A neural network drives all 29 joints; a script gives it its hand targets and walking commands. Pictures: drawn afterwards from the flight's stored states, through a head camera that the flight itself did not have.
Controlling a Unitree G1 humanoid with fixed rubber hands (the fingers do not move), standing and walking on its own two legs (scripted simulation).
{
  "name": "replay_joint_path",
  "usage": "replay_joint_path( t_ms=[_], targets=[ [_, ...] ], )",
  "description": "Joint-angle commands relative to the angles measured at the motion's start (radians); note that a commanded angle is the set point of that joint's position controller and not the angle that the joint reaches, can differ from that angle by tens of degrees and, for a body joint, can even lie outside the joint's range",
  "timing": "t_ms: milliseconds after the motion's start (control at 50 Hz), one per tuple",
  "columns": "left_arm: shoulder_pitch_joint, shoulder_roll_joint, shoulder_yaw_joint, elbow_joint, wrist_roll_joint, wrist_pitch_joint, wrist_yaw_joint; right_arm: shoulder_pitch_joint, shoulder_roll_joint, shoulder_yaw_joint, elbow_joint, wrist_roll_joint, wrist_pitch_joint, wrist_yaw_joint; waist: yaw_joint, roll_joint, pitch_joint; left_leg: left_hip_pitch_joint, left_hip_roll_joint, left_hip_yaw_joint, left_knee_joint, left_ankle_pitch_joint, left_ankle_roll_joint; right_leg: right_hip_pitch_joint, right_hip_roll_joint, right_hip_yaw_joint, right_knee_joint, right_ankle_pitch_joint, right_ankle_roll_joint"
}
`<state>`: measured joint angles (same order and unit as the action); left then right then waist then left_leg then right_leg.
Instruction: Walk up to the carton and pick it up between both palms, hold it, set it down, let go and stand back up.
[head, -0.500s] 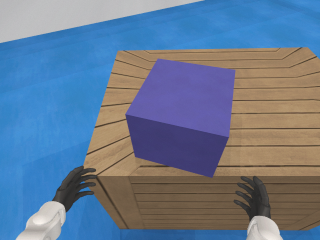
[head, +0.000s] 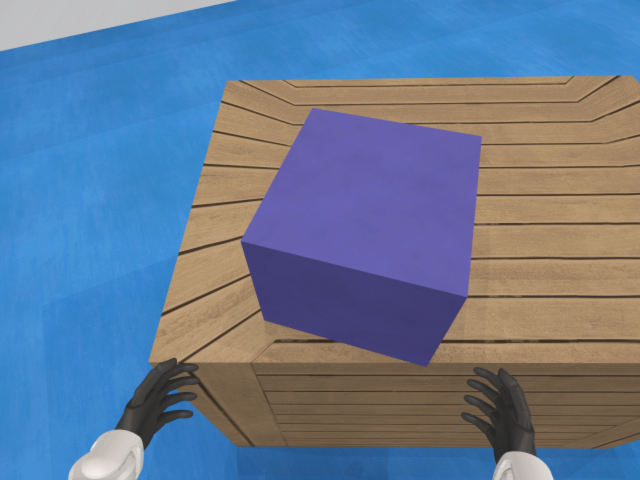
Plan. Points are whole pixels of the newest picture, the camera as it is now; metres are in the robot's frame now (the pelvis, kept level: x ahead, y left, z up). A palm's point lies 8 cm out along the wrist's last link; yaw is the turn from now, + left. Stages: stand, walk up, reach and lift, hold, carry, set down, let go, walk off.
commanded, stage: set down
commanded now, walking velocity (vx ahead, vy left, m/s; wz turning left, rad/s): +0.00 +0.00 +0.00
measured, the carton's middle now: (367, 233) +0.44 -0.04 +0.01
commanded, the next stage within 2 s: let go in 0.82 s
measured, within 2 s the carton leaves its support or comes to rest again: neither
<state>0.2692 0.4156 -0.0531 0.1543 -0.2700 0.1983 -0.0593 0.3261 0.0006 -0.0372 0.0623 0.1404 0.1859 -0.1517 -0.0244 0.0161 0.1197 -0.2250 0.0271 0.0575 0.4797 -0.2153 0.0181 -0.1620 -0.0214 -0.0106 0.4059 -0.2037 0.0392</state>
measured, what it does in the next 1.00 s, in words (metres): stands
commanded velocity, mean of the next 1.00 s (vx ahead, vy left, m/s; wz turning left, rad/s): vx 0.00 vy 0.00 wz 0.00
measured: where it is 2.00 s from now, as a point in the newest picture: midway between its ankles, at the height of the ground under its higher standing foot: outside the picture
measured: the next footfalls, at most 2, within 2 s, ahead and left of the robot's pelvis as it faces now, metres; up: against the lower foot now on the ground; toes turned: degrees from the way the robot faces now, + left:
none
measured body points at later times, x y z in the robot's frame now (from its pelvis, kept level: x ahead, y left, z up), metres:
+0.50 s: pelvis +0.01 +0.00 +0.00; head +0.04 +0.00 +0.45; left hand +0.19 +0.23 -0.05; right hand +0.17 -0.20 -0.07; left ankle +0.03 +0.10 -0.74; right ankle +0.01 -0.14 -0.74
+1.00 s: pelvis +0.01 +0.00 +0.00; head +0.04 +0.00 +0.45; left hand +0.18 +0.21 -0.08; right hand +0.17 -0.20 -0.10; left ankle +0.03 +0.10 -0.74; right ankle +0.01 -0.14 -0.74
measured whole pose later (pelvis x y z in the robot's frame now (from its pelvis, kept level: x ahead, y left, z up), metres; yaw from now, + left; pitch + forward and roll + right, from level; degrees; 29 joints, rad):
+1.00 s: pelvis +0.01 +0.00 +0.00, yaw +0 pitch -3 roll -1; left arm 0.25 0.25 -0.06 0.33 -0.08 0.16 0.02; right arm 0.17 -0.07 -0.04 0.62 0.08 -0.13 -0.01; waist -0.02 0.01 0.14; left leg -0.19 0.03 0.06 0.47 -0.22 0.01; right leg -0.14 -0.02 -0.01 0.41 -0.22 0.03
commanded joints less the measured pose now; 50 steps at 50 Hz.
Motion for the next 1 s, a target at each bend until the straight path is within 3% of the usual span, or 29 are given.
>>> replay_joint_path(
  t_ms=[0, 20, 60, 80, 100, 140, 160, 240, 260, 280, 320, 340, 380, 400, 440, 500, 520, 540, 580, 620, 700, 760, 780, 820, 860, 900, 940, 960, 980],
  targets=[
    [-0.009, 0.091, 0.133, -0.169, 0.086, -0.087, 0.005, -0.012, -0.229, -0.024, -0.078, -0.086, -0.150, 0.027, 0.083, 0.077, -0.222, 0.196, 0.015, -0.012, -0.138, 0.231, -0.102, 0.086, 0.042, -0.006, -0.082, 0.126, -0.052],
    [0.007, 0.098, 0.134, -0.166, 0.073, -0.093, 0.008, -0.001, -0.241, -0.044, -0.109, -0.080, -0.173, 0.027, 0.074, 0.040, -0.249, 0.195, 0.012, -0.019, -0.133, 0.256, -0.100, 0.101, 0.055, -0.008, -0.081, 0.151, -0.051],
    [0.010, 0.082, 0.137, -0.167, 0.097, -0.104, 0.013, 0.011, -0.222, -0.026, -0.025, -0.081, -0.191, 0.035, 0.094, 0.076, -0.213, 0.226, 0.015, -0.026, -0.141, 0.274, -0.111, 0.084, 0.055, -0.008, -0.086, 0.129, -0.051],
    [0.005, 0.097, 0.127, -0.177, 0.062, -0.116, 0.004, -0.004, -0.218, -0.031, -0.112, -0.086, -0.223, 0.025, 0.073, 0.017, -0.263, 0.245, 0.004, -0.005, -0.118, 0.289, -0.103, 0.082, 0.050, -0.001, -0.099, 0.180, -0.044],
    [-0.016, 0.060, 0.126, -0.128, 0.108, -0.106, 0.021, -0.043, -0.265, -0.046, -0.013, -0.096, -0.222, 0.050, 0.082, 0.088, -0.224, 0.213, 0.017, -0.029, -0.136, 0.269, -0.110, 0.071, 0.065, -0.010, -0.081, 0.110, -0.060],
    [-0.002, 0.080, 0.122, -0.112, 0.086, -0.122, 0.013, -0.048, -0.242, -0.043, -0.068, -0.076, -0.259, 0.048, 0.086, 0.038, -0.253, 0.190, 0.011, -0.008, -0.140, 0.237, -0.100, 0.094, 0.055, -0.011, -0.083, 0.121, -0.056],
    [-0.010, 0.069, 0.113, -0.108, 0.083, -0.130, 0.015, -0.043, -0.243, -0.060, -0.044, -0.092, -0.259, 0.046, 0.052, 0.043, -0.247, 0.216, 0.021, -0.014, -0.136, 0.251, -0.097, 0.084, 0.052, -0.015, -0.083, 0.141, -0.058],
    [-0.002, 0.021, 0.095, -0.083, 0.116, -0.121, 0.031, -0.064, -0.269, -0.059, 0.041, -0.084, -0.295, 0.071, 0.079, 0.083, -0.223, 0.221, 0.031, -0.035, -0.149, 0.261, -0.115, 0.079, 0.067, -0.025, -0.082, 0.085, -0.068],
    [0.007, 0.025, 0.093, -0.059, 0.126, -0.115, 0.029, -0.062, -0.253, -0.059, 0.066, -0.089, -0.301, 0.070, 0.060, 0.092, -0.214, 0.222, 0.027, -0.020, -0.143, 0.276, -0.115, 0.085, 0.069, -0.022, -0.087, 0.107, -0.068],
    [-0.025, -0.005, 0.083, -0.018, 0.146, -0.103, 0.038, -0.098, -0.283, -0.072, 0.159, -0.097, -0.290, 0.089, 0.055, 0.111, -0.181, 0.181, 0.034, -0.031, -0.158, 0.204, -0.119, 0.076, 0.075, -0.023, -0.084, 0.039, -0.075],
    [-0.033, 0.010, 0.090, -0.028, 0.130, -0.108, 0.032, -0.094, -0.269, -0.070, 0.094, -0.110, -0.310, 0.085, 0.047, 0.071, -0.208, 0.197, 0.029, -0.019, -0.163, 0.190, -0.110, 0.090, 0.065, -0.022, -0.086, 0.058, -0.069],
    [-0.012, -0.040, 0.069, 0.055, 0.165, -0.083, 0.038, -0.095, -0.285, -0.080, 0.230, -0.121, -0.296, 0.103, 0.039, 0.113, -0.165, 0.226, 0.043, -0.041, -0.173, 0.164, -0.123, 0.041, 0.073, -0.037, -0.087, 0.023, -0.075],
    [-0.030, -0.001, 0.092, -0.007, 0.147, -0.087, 0.037, -0.097, -0.277, -0.066, 0.114, -0.114, -0.315, 0.088, 0.049, 0.043, -0.187, 0.202, 0.041, -0.025, -0.167, 0.167, -0.106, 0.088, 0.062, -0.029, -0.089, 0.045, -0.064],
    [-0.056, -0.027, 0.077, 0.016, 0.166, -0.072, 0.048, -0.136, -0.295, -0.084, 0.196, -0.127, -0.310, 0.101, 0.047, 0.090, -0.186, 0.197, 0.046, -0.036, -0.183, 0.100, -0.119, 0.062, 0.069, -0.029, -0.090, -0.018, -0.071],
    [-0.059, -0.023, 0.072, 0.024, 0.151, -0.077, 0.052, -0.137, -0.302, -0.102, 0.163, -0.139, -0.327, 0.101, 0.043, 0.036, -0.201, 0.154, 0.030, -0.014, -0.167, 0.130, -0.100, 0.079, 0.072, -0.034, -0.071, 0.040, -0.070],
    [-0.086, -0.051, 0.068, 0.012, 0.164, -0.073, 0.062, -0.168, -0.285, -0.088, 0.203, -0.144, -0.325, 0.112, 0.047, 0.050, -0.159, 0.166, 0.026, -0.009, -0.177, 0.089, -0.100, 0.033, 0.065, -0.037, -0.081, -0.009, -0.074],
    [-0.079, -0.081, 0.062, 0.085, 0.188, -0.063, 0.068, -0.184, -0.302, -0.094, 0.275, -0.145, -0.324, 0.124, 0.048, 0.064, -0.143, 0.169, 0.032, -0.021, -0.183, 0.064, -0.100, 0.015, 0.064, -0.033, -0.079, -0.033, -0.078],
    [-0.093, -0.060, 0.079, 0.008, 0.172, -0.075, 0.064, -0.171, -0.271, -0.065, 0.203, -0.128, -0.325, 0.113, 0.055, 0.044, -0.153, 0.161, 0.033, -0.018, -0.186, 0.065, -0.095, 0.045, 0.051, -0.032, -0.085, -0.007, -0.068],
    [-0.108, -0.068, 0.070, 0.053, 0.187, -0.065, 0.071, -0.180, -0.278, -0.085, 0.233, -0.144, -0.320, 0.123, 0.039, 0.040, -0.128, 0.125, 0.042, -0.032, -0.202, -0.031, -0.089, 0.068, 0.055, -0.032, -0.068, -0.037, -0.069],
    [-0.096, -0.088, 0.060, 0.054, 0.209, -0.064, 0.077, -0.190, -0.290, -0.089, 0.293, -0.141, -0.323, 0.133, 0.062, 0.077, -0.133, 0.136, 0.039, -0.030, -0.208, -0.001, -0.096, 0.051, 0.054, -0.037, -0.064, -0.038, -0.072],
    [-0.093, -0.107, 0.060, 0.100, 0.219, -0.048, 0.080, -0.215, -0.328, -0.106, 0.334, -0.151, -0.333, 0.145, 0.036, 0.068, -0.143, 0.124, 0.041, -0.031, -0.191, 0.028, -0.102, 0.052, 0.065, -0.041, -0.051, -0.024, -0.075],
    [-0.113, -0.105, 0.064, 0.096, 0.198, -0.068, 0.080, -0.230, -0.316, -0.110, 0.303, -0.173, -0.352, 0.140, 0.034, -0.002, -0.170, 0.149, 0.025, -0.010, -0.178, 0.053, -0.093, 0.050, 0.066, -0.041, -0.061, -0.011, -0.071],
    [-0.111, -0.128, 0.058, 0.130, 0.241, -0.055, 0.094, -0.248, -0.344, -0.127, 0.391, -0.183, -0.353, 0.160, 0.041, 0.054, -0.146, 0.137, 0.035, -0.026, -0.186, 0.019, -0.093, 0.029, 0.069, -0.050, -0.043, -0.040, -0.075],
    [-0.132, -0.092, 0.066, 0.095, 0.211, -0.066, 0.087, -0.242, -0.326, -0.111, 0.330, -0.160, -0.366, 0.144, 0.038, 0.036, -0.169, 0.129, 0.033, -0.021, -0.186, 0.038, -0.095, 0.067, 0.057, -0.049, -0.048, 0.012, -0.069],
    [-0.122, -0.118, 0.054, 0.137, 0.232, -0.066, 0.091, -0.240, -0.344, -0.115, 0.427, -0.162, -0.367, 0.158, 0.028, 0.045, -0.165, 0.151, 0.027, -0.011, -0.173, 0.078, -0.103, 0.038, 0.063, -0.044, -0.053, 0.015, -0.071],
    [-0.104, -0.098, 0.063, 0.117, 0.210, -0.083, 0.087, -0.212, -0.320, -0.102, 0.377, -0.166, -0.386, 0.147, 0.035, 0.000, -0.216, 0.184, 0.008, 0.015, -0.155, 0.153, -0.099, 0.073, 0.065, -0.045, -0.047, 0.065, -0.063],
    [-0.089, -0.124, 0.063, 0.150, 0.252, -0.071, 0.100, -0.245, -0.356, -0.121, 0.455, -0.175, -0.398, 0.166, 0.044, 0.066, -0.212, 0.198, 0.021, -0.007, -0.165, 0.158, -0.112, 0.041, 0.072, -0.061, -0.037, 0.039, -0.070],
    [-0.104, -0.096, 0.068, 0.110, 0.218, -0.092, 0.084, -0.218, -0.323, -0.097, 0.392, -0.147, -0.414, 0.150, 0.033, 0.021, -0.251, 0.202, 0.016, 0.000, -0.143, 0.203, -0.108, 0.078, 0.063, -0.052, -0.041, 0.101, -0.064],
    [-0.083, -0.114, 0.065, 0.126, 0.238, -0.085, 0.087, -0.208, -0.335, -0.099, 0.434, -0.159, -0.413, 0.155, 0.034, 0.042, -0.227, 0.219, 0.016, 0.003, -0.154, 0.198, -0.109, 0.062, 0.065, -0.051, -0.052, 0.078, -0.064]
  ],
)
